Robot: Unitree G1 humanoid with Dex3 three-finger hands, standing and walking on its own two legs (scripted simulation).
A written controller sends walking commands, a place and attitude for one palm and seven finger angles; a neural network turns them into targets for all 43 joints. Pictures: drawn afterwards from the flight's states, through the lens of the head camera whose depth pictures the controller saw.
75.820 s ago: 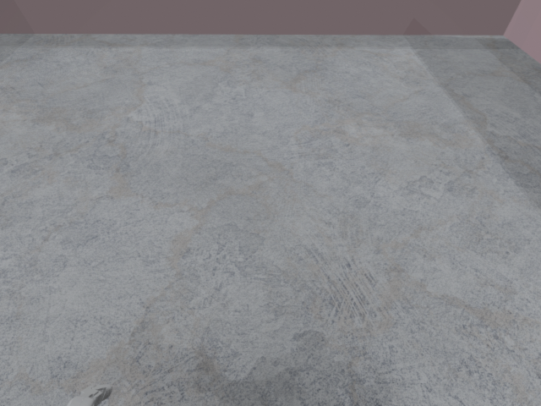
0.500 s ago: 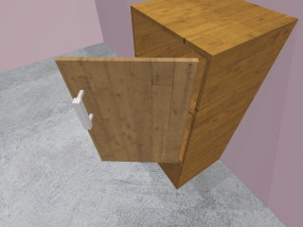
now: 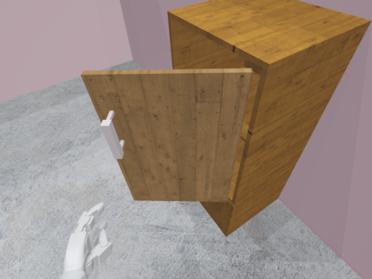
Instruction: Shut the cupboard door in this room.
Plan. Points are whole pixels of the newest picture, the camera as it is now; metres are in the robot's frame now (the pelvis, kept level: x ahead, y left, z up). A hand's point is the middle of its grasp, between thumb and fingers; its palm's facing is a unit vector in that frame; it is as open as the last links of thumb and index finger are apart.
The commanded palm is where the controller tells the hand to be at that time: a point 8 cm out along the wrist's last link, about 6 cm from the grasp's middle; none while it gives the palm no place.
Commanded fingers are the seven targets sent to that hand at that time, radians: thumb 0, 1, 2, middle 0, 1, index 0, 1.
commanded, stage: raise the hand and make a fist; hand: left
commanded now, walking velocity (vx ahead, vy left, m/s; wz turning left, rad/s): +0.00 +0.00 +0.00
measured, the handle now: (115, 135) +0.47 +0.21 +0.05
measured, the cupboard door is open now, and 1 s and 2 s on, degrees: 55 55 55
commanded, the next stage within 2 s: bring the fist close to the handle in 1.74 s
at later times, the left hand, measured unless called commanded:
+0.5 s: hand (116, 268) +0.16 +0.15 +0.00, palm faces -0.14 -0.99 -0.04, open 4.9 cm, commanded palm +0.13 +0.23 -0.01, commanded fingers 0.00 0.90 0.90 -0.82 -0.98 -0.82 -0.98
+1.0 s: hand (91, 252) +0.18 +0.20 +0.02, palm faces +0.02 -1.00 -0.04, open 3.2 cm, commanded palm +0.16 +0.25 +0.02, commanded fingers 0.00 0.90 0.90 -1.28 -1.48 -1.28 -1.48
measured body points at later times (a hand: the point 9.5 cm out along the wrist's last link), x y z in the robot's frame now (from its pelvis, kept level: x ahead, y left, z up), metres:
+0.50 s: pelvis -0.07 +0.01 -0.09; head -0.02 +0.01 +0.36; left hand +0.16 +0.20 +0.00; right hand +0.14 -0.18 -0.16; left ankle +0.00 +0.13 -0.73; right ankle -0.02 -0.12 -0.73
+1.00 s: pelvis -0.03 +0.02 -0.05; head +0.01 +0.02 +0.39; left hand +0.17 +0.25 +0.02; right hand +0.16 -0.22 -0.11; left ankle +0.00 +0.13 -0.73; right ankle -0.02 -0.12 -0.73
